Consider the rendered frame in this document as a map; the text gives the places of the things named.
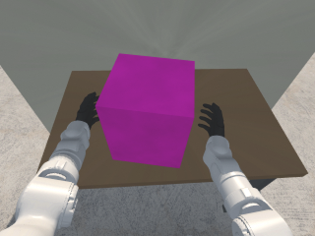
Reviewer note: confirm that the right robot forearm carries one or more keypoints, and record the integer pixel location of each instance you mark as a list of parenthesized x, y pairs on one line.
[(238, 194)]

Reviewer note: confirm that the left robot forearm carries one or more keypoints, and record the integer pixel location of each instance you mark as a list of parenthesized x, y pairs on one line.
[(67, 159)]

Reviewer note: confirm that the right robot upper arm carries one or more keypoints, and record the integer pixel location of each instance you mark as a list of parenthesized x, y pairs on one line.
[(259, 223)]

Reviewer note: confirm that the robot right hand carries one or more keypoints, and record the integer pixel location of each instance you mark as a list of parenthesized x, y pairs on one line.
[(216, 124)]

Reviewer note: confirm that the table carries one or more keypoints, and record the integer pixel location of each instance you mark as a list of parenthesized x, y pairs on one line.
[(256, 139)]

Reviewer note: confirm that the robot left hand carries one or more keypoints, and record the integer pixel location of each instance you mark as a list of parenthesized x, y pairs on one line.
[(86, 113)]

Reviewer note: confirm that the carton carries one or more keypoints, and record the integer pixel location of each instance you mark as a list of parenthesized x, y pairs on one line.
[(146, 109)]

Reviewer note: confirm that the left robot upper arm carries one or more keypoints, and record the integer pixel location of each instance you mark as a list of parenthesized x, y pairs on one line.
[(48, 205)]

